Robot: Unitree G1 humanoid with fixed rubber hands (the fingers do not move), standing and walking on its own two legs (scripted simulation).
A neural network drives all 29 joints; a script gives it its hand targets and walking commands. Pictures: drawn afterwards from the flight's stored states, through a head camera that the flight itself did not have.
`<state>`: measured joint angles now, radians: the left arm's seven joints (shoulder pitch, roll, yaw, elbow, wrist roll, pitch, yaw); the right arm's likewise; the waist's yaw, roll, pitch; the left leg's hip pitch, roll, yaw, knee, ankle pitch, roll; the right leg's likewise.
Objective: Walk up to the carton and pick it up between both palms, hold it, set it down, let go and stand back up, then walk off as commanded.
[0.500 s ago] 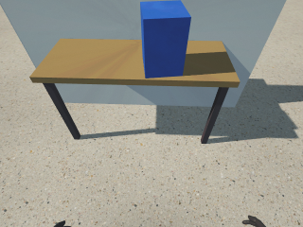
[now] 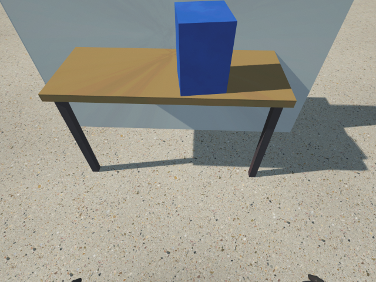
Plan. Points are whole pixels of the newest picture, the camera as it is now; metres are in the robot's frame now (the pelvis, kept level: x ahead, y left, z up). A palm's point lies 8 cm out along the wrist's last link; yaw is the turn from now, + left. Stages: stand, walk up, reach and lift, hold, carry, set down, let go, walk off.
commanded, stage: stand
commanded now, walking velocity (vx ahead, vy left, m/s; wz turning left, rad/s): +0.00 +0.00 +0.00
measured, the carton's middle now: (201, 49) +0.97 -0.05 +0.02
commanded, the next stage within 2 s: none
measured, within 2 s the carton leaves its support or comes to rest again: neither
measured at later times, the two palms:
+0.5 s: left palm out of the picture +0.09 +0.28 -0.10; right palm out of the picture +0.09 -0.29 -0.10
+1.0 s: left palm out of the picture +0.08 +0.28 -0.10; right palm out of the picture +0.08 -0.29 -0.10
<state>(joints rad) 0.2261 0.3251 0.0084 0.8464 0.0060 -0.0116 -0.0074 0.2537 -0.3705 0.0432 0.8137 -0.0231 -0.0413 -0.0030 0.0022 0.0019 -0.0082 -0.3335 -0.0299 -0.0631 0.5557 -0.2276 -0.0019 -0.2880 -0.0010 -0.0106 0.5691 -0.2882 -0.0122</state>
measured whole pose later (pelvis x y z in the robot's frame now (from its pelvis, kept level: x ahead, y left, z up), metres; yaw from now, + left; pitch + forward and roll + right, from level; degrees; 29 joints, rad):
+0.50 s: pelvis +0.00 +0.00 +0.00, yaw +0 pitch +1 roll +0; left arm 0.23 0.33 0.00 0.86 0.01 -0.01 -0.01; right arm 0.25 -0.37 0.05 0.83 -0.02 -0.04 0.00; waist 0.00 0.00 -0.03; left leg -0.33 -0.03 -0.06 0.53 -0.22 0.00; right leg -0.29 0.00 -0.01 0.55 -0.28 -0.01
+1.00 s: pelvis +0.00 +0.00 +0.00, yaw +0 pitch +1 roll +0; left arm 0.23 0.33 0.00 0.87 0.01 -0.01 -0.01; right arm 0.25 -0.37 0.05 0.85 -0.02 -0.04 0.00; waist 0.00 0.00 -0.04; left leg -0.33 -0.03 -0.06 0.52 -0.20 0.00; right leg -0.29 0.00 -0.01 0.54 -0.27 -0.01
